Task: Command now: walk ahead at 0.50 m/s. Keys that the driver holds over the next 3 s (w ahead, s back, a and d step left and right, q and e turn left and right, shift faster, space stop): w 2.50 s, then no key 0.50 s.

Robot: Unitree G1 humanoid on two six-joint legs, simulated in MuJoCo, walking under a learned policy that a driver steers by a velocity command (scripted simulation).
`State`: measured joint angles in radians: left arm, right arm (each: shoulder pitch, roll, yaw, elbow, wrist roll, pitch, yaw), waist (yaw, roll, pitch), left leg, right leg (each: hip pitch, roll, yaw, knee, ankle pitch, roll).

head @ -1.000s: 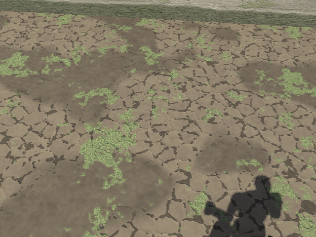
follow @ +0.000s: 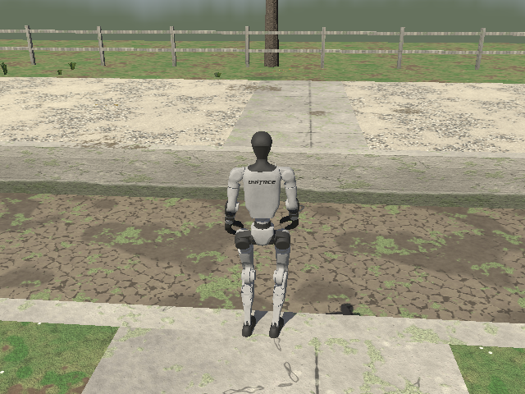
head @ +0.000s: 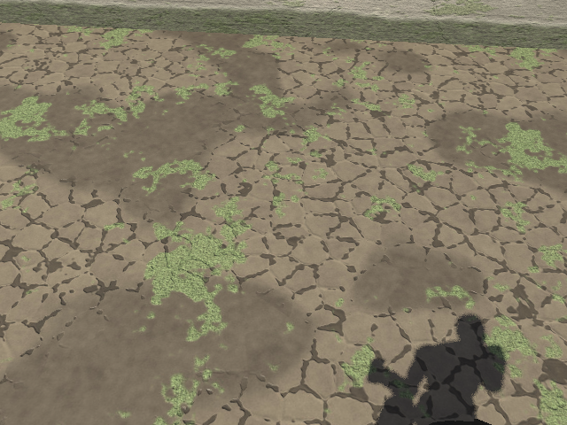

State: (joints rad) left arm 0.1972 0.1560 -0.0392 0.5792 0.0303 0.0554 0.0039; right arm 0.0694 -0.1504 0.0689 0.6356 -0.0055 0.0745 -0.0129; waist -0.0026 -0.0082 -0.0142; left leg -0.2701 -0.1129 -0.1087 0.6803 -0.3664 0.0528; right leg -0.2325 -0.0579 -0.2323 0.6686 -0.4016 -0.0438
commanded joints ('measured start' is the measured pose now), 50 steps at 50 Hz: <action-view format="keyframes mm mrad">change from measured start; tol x32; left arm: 1 -61 62 17 -89 0 -19 2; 50 -117 47 13 -97 -1 -3 9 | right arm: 1 -110 -68 -19 -96 1 -14 -2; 50 -148 -49 -8 -134 -6 -28 21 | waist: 1 3 16 -37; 50 -13 11 9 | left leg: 1 -139 85 -89 -133 250 29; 50 -149 84 -57 -116 398 31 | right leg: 1 133 -61 116 -101 120 8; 50 100 -77 135 -83 283 27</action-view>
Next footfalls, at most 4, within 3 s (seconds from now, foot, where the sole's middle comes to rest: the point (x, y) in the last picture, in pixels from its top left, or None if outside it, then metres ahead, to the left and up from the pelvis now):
none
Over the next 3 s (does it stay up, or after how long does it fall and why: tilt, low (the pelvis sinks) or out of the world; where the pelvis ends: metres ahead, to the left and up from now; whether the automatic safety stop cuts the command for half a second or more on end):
stays up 0.01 0.03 0.03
